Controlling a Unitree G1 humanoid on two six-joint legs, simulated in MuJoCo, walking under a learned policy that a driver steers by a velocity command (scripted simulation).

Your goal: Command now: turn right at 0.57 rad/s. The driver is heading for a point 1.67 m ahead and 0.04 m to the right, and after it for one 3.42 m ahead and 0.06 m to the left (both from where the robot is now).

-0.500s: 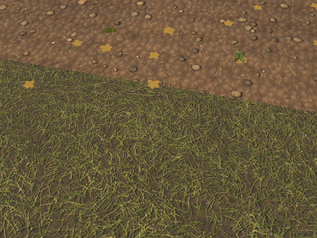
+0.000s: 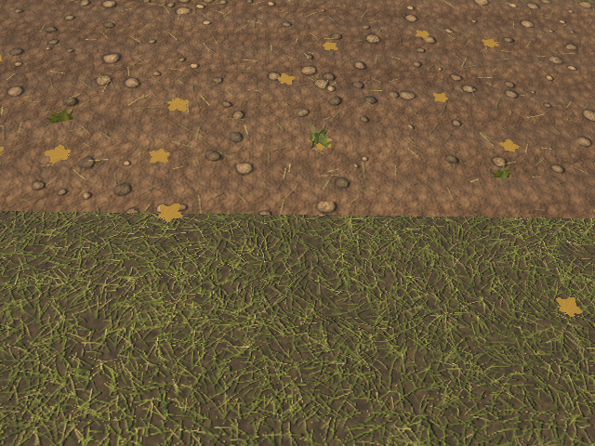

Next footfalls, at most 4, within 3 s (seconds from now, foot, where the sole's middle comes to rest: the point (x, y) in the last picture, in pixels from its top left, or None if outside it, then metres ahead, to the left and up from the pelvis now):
0.30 right None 0.02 -0.13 -0.77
0.66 left None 0.13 0.10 -0.77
2.32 left None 0.43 -0.03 -0.77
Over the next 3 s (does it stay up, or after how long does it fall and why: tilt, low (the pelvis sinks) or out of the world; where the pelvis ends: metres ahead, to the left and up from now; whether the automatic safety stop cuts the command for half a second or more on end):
stays up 0.62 -0.29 -0.11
